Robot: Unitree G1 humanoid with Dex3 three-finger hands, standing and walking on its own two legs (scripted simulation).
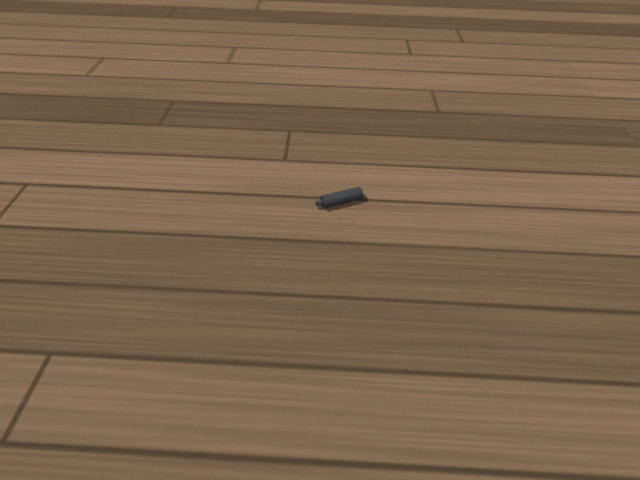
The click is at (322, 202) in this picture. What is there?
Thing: lying bottle
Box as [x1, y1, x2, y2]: [315, 187, 362, 208]
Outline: 362,191 360,187 355,187 320,196 320,199 315,202 316,205 321,204 324,208 362,198
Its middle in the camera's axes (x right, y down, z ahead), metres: +0.10 -0.20 +1.81
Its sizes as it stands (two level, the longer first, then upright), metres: 0.227 0.063 0.063
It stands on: the floor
